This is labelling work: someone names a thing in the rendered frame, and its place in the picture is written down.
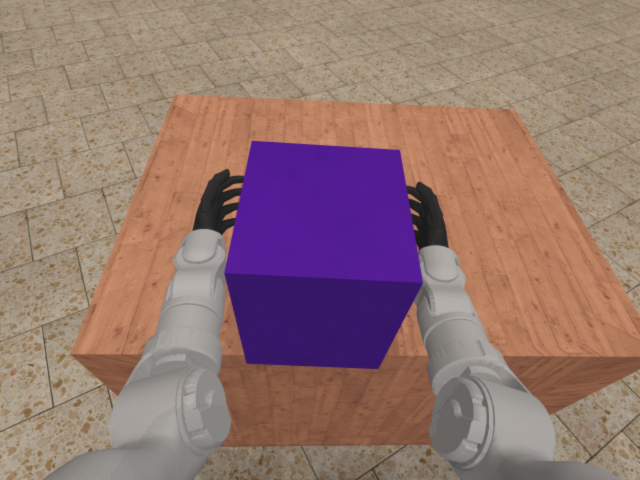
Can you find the right robot hand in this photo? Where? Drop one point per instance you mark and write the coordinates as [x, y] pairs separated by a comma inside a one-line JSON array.
[[430, 223]]

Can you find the right robot forearm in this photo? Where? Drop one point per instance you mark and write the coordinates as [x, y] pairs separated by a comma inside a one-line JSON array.
[[451, 330]]

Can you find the robot right upper arm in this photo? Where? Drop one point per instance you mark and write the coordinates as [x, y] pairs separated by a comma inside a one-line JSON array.
[[488, 431]]

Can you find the robot left upper arm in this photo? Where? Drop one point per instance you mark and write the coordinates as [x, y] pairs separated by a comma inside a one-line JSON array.
[[163, 427]]

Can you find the carton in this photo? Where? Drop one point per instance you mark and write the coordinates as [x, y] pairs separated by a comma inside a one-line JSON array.
[[323, 264]]

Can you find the left robot hand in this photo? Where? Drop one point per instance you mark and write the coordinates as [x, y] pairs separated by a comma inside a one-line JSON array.
[[211, 212]]

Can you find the pedestal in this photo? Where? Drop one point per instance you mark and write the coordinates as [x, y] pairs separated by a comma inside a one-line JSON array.
[[547, 298]]

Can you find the left robot forearm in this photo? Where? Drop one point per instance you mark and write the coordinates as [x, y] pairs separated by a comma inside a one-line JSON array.
[[191, 316]]

